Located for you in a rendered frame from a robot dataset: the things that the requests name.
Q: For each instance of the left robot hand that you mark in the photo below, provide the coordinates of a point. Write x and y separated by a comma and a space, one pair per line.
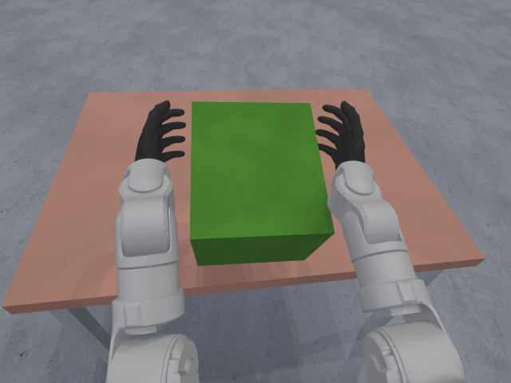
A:
150, 144

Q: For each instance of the table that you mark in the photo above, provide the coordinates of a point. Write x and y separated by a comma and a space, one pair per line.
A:
69, 261

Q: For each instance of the carton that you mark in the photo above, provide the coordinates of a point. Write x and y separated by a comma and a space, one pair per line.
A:
258, 192

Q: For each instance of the left robot upper arm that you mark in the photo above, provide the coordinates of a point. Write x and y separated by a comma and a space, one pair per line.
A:
159, 358

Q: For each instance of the right robot upper arm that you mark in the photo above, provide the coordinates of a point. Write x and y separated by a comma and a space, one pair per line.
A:
411, 352

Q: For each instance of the robot left forearm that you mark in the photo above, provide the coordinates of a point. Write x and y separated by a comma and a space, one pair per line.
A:
146, 251

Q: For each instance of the robot right forearm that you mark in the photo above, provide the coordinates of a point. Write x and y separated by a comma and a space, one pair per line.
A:
388, 284

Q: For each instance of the right robot hand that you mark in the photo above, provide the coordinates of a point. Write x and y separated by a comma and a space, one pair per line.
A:
350, 144

